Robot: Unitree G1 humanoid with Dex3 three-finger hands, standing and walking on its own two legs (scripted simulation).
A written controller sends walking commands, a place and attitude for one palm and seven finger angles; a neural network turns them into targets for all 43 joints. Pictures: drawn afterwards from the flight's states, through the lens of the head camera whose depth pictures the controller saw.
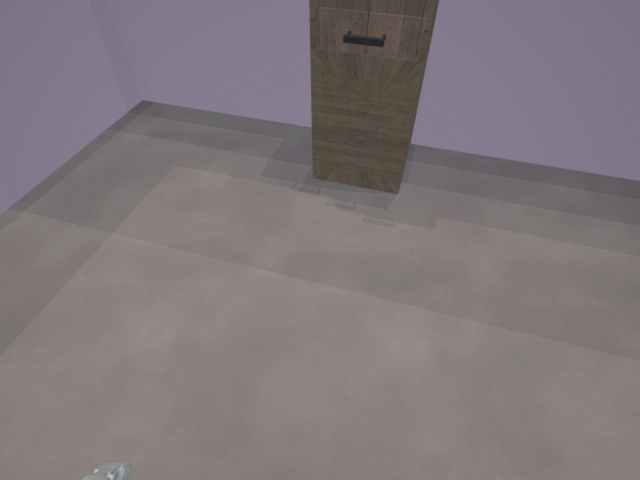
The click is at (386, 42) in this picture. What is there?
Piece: drawer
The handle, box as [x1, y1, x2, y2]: [343, 31, 385, 46]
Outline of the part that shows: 343,36 343,42 377,46 383,45 385,35 383,35 381,38 351,35 350,31 348,31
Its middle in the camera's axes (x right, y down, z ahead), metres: +0.16 -0.72 +1.39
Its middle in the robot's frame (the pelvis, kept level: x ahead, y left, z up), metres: +1.52 -0.08 -0.05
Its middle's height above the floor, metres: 0.71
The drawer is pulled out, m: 0.00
